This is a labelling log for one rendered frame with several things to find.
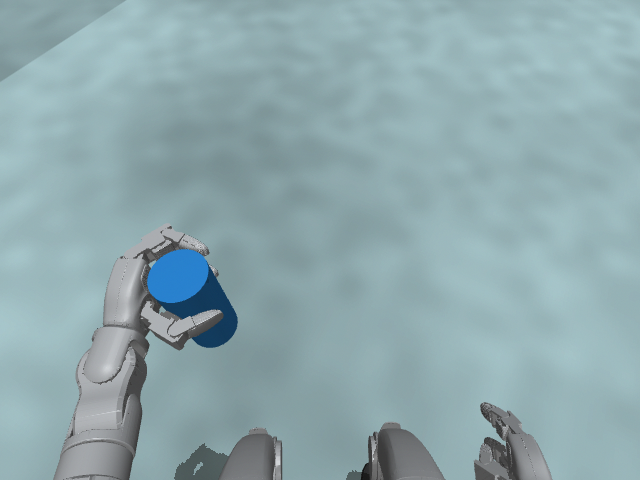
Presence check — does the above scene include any can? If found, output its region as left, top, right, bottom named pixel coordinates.
left=147, top=249, right=238, bottom=348

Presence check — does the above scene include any left robot hand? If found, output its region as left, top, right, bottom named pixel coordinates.
left=103, top=223, right=224, bottom=351

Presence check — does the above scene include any left robot arm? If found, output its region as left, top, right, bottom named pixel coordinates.
left=53, top=325, right=149, bottom=480

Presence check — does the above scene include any right robot hand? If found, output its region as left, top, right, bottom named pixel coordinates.
left=474, top=402, right=552, bottom=480

